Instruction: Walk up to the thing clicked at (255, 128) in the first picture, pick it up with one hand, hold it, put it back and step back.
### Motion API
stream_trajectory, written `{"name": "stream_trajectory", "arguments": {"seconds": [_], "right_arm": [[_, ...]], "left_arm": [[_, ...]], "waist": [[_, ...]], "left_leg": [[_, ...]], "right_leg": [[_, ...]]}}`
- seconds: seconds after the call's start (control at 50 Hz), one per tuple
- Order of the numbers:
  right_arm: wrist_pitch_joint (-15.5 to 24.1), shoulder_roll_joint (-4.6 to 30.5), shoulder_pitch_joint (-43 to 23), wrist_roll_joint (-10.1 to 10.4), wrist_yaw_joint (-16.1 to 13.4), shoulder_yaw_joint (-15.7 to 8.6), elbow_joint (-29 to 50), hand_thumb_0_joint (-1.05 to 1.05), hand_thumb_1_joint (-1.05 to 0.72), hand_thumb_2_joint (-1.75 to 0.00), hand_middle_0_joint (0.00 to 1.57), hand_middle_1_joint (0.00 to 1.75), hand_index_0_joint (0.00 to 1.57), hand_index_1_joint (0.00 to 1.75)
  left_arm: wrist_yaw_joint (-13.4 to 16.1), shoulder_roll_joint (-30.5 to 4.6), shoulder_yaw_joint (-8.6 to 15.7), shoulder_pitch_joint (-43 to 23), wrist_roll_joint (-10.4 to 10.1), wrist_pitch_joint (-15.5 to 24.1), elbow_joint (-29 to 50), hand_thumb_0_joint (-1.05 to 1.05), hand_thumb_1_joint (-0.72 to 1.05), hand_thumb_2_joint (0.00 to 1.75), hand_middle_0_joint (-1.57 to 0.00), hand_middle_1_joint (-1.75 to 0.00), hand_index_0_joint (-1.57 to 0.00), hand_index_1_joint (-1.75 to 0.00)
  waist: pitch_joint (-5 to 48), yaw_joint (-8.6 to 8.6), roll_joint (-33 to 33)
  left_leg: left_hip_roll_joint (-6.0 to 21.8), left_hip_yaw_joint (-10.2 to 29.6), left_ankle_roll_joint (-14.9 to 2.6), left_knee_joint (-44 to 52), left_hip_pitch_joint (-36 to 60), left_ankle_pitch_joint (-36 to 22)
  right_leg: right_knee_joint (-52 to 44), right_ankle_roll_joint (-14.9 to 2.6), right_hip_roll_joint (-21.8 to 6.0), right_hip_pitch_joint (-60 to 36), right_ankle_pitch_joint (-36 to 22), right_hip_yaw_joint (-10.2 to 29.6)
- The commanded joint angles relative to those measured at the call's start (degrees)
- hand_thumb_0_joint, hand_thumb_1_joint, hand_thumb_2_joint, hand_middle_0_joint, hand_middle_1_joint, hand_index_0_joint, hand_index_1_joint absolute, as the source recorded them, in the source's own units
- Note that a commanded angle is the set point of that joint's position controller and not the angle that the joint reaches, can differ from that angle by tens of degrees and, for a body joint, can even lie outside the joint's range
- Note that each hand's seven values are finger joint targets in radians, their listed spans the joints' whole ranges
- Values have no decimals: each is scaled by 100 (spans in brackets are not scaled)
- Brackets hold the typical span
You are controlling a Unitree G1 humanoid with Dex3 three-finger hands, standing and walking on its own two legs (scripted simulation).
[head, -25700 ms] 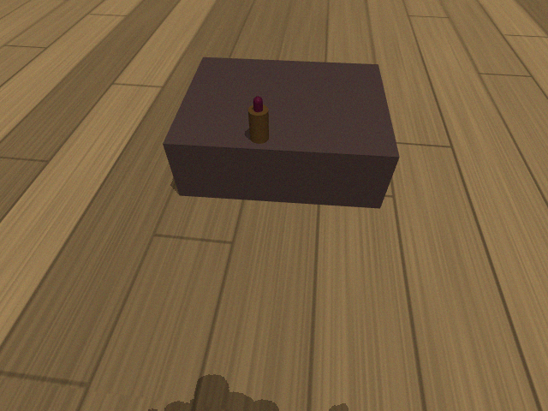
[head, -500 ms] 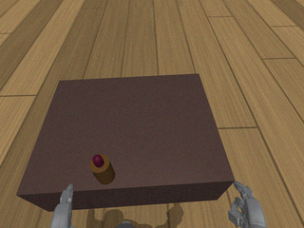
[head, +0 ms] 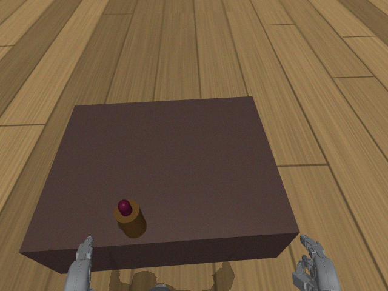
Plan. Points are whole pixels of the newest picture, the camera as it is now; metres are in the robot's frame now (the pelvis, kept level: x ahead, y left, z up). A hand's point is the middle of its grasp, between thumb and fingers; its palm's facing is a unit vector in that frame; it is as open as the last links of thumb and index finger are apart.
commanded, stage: home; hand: left
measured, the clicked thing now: (129, 216) +0.41 +0.23 -0.29
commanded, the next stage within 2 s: stand in 0.54 s
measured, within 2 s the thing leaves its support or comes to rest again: neither
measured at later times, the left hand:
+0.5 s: hand (109, 288) +0.16 +0.18 -0.05, palm faces +0.11 -0.95 -0.29, open 17.3 cm
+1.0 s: hand out of the picture +0.07 +0.27 -0.12, palm faces -0.01 -0.93 -0.37, open 11.1 cm
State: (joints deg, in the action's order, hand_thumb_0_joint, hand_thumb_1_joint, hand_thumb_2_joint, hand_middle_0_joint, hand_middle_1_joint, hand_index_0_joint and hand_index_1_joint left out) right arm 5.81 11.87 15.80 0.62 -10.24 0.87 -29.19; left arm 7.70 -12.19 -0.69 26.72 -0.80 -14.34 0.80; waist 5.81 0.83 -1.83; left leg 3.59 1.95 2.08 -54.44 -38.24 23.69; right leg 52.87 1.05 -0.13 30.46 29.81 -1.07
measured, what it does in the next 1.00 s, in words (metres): stands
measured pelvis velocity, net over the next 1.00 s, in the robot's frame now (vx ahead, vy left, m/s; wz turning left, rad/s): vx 0.00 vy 0.01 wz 0.00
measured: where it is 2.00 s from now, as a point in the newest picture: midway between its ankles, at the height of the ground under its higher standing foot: outside the picture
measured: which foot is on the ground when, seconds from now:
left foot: down 0.00-1.00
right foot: down 0.00-1.00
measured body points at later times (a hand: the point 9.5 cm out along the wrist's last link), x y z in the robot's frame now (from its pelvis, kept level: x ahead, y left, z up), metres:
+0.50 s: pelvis -0.01 +0.00 +0.00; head +0.01 +0.00 +0.45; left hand +0.15 +0.23 -0.03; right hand +0.15 -0.24 -0.07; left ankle +0.04 +0.14 -0.69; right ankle -0.03 -0.13 -0.69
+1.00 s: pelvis +0.00 +0.01 +0.03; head +0.02 +0.02 +0.48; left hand +0.07 +0.31 -0.09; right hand +0.08 -0.29 -0.09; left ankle +0.04 +0.14 -0.69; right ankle -0.03 -0.13 -0.69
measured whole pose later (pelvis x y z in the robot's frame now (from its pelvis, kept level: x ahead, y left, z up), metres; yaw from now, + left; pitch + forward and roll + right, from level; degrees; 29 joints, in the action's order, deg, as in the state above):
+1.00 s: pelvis +0.00 +0.01 +0.03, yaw +0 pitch -1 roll +0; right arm 0.5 18.9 11.8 -2.1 -0.1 -2.8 -55.4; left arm 1.7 -20.3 1.2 14.8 2.0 0.3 -51.3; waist -2.9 -0.9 0.7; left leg 1.6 -0.2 0.5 -39.0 -19.9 17.8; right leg 37.8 2.1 -2.3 12.8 23.5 0.2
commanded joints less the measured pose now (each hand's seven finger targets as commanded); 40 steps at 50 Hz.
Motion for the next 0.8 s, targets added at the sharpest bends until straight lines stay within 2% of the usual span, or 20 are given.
{"name": "stream_trajectory", "arguments": {"seconds": [0.0, 0.02, 0.1, 0.14, 0.2, 0.24, 0.26, 0.28, 0.46, 0.52, 0.54, 0.56, 0.58, 0.6, 0.62, 0.66, 0.7, 0.74, 0.76, 0.78], "right_arm": [[302, 659, -390, -45, -62, -233, 934, 0, -90, -90, 20, 30, 20, 30], [297, 666, -409, -37, -63, -254, 968, 0, -90, -90, 20, 30, 20, 30], [308, 647, -383, -45, -70, -236, 970, 0, -90, -90, 20, 30, 20, 30], [297, 668, -401, -39, -70, -240, 1015, 0, -90, -90, 20, 30, 20, 30], [328, 722, -438, -38, -99, -268, 1055, 0, -90, -90, 20, 30, 20, 30], [328, 647, -389, -54, -84, -221, 988, 0, -90, -90, 20, 30, 20, 30], [332, 669, -403, -42, -87, -229, 1009, 0, -90, -90, 20, 30, 20, 30], [323, 679, -406, -49, -94, -228, 1001, 0, -90, -90, 20, 30, 20, 30], [364, 664, -407, -58, -120, -233, 989, 0, -90, -90, 20, 30, 20, 30], [362, 665, -433, -55, -102, -215, 976, 0, -90, -90, 20, 30, 20, 30], [32, 1506, -647, -626, 239, -475, -397, 0, -90, -90, 20, 30, 20, 30], [-122, 1513, -611, -733, 478, -552, -583, 0, -90, -90, 20, 30, 20, 30], [-207, 1477, -650, -641, 599, -575, -588, 0, -90, -90, 20, 30, 20, 30], [-220, 1453, -627, -541, 694, -559, -638, 0, -90, -90, 20, 30, 20, 30], [-208, 1427, -600, -464, 799, -541, -722, 0, -90, -90, 20, 30, 20, 30], [-214, 1459, -630, -348, 942, -555, -915, 0, -90, -90, 20, 30, 20, 30], [-220, 1528, -672, -349, 999, -602, -1083, 0, -90, -90, 20, 30, 20, 30], [-260, 1582, -792, -368, 1012, -619, -1270, 0, -90, -90, 20, 30, 20, 30], [-287, 1575, -813, -361, 1013, -605, -1346, 0, -90, -90, 20, 30, 20, 30], [-294, 1544, -799, -348, 1009, -607, -1443, 0, -90, -90, 20, 30, 20, 30]], "left_arm": [[51, -483, 290, -12, 34, 241, 898, 0, -53, 7, -5, -6, -5, -5], [67, -629, 394, -211, 27, 275, 1259, 0, -52, 7, -5, -6, -5, -6], [42, -433, 283, 88, 35, 242, 866, 0, -51, 8, -5, -6, -6, -6], [56, -569, 368, -108, 29, 272, 1164, 0, -53, 7, -5, -6, -5, -5], [64, -622, 355, -301, 33, 285, 1228, 0, -54, 6, -5, -5, -5, -5], [39, -366, 196, 98, 35, 252, 805, 0, -53, 7, -5, -6, -5, -6], [68, -632, 378, -230, 21, 292, 1310, 0, -53, 6, -5, -5, -5, -5], [66, -567, 322, -197, 48, 294, 1107, 0, -52, 7, -5, -6, -5, -6], [77, -583, 349, -111, 44, 325, 1222, 0, -52, 7, -5, -6, -5, -6], [61, -574, 334, -171, 33, 317, 1152, 0, -53, 6, -5, -5, -5, -5], [-212, -1384, 585, -979, 660, 921, -859, 0, -57, 4, -5, -5, -5, -5], [-361, -1467, 647, -733, 715, 1177, -1547, 0, -53, 7, -5, -5, -5, -5], [-461, -1551, 594, -809, 692, 1350, -1737, 0, -54, 6, -5, -5, -5, -5], [-510, -1590, 554, -879, 590, 1467, -1927, 0, -50, 8, -6, -6, -6, -6], [-560, -1593, 503, -1032, 519, 1533, -2103, 0, -50, 8, -5, -6, -6, -6], [-622, -1576, 477, -1194, 402, 1579, -2547, 0, -34, 24, -20, -22, -20, -22], [-612, -1560, 469, -1278, 369, 1600, -2967, 0, -18, 40, -20, -30, -20, -30], [-594, -1559, 471, -1237, 363, 1607, -3388, 0, -2, 56, -20, -30, -20, -30], [-598, -1559, 471, -1281, 355, 1628, -3572, 0, 6, 64, -20, -30, -20, -30], [-587, -1609, 482, -1269, 365, 1663, -3746, 0, 14, 72, -20, -30, -20, -30]], "waist": [[476, 9, -48], [550, -11, -111], [497, 51, 87], [584, -2, -104], [469, 64, 47], [492, 55, 64], [509, -31, -150], [525, 42, -43], [607, 14, -1], [436, 0, -85], [-214, -158, 371], [79, -176, 652], [21, -88, 746], [66, -77, 652], [90, -74, 531], [-120, -127, 449], [-96, -162, 196], [-288, -231, -107], [-355, -212, -62], [-242, -217, 76]], "left_leg": [[-207, -240, -206, 741, 958, -1067], [-200, -235, -198, 758, 1000, -1043], [-202, -255, -217, 750, 978, -924], [-204, -229, -199, 803, 984, -852], [-214, -256, -218, 783, 955, -683], [-212, -238, -219, 779, 914, -757], [-214, -244, -198, 814, 898, -672], [-192, -208, -203, 843, 965, -647], [-212, -254, -224, 758, 943, -727], [-201, -238, -204, 831, 892, -565], [1, 213, -451, 1079, 1147, -1038], [-115, -6, -592, 829, 1257, -878], [-159, 46, -587, 808, 1183, -939], [-174, 31, -613, 860, 1370, -887], [-171, 30, -612, 946, 1537, -932], [-160, 97, -593, 1187, 1645, -862], [-6, 324, -639, 1497, 1873, -1134], [133, 594, -674, 1931, 1778, -562], [142, 588, -668, 2001, 1753, -573], [99, 471, -635, 1869, 1902, -1086]], "right_leg": [[-939, -88, 152, 325, -1421, -217], [-958, -107, 154, 333, -1372, -220], [-989, -85, 164, 370, -1291, -210], [-968, -117, 164, 349, -1176, -227], [-1052, -96, 153, 438, -1027, -192], [-975, -97, 171, 414, -1118, -220], [-977, -130, 158, 440, -996, -213], [-956, -122, 184, 471, -965, -234], [-1009, -106, 152, 401, -1075, -185], [-986, -124, 166, 513, -887, -217], [-1074, -423, -248, -278, -909, 274], [-1349, -547, -473, -421, -913, 656], [-1383, -674, -509, -479, -1148, 835], [-1421, -692, -597, -534, -1214, 989], [-1419, -664, -607, -535, -1309, 945], [-1551, -563, -529, -467, -1192, 804], [-1390, -448, -378, -553, -1360, 512], [-1492, -387, -293, -663, -1011, 415], [-1570, -382, -297, -796, -1109, 411], [-1661, -391, -376, -980, -1495, 474]]}}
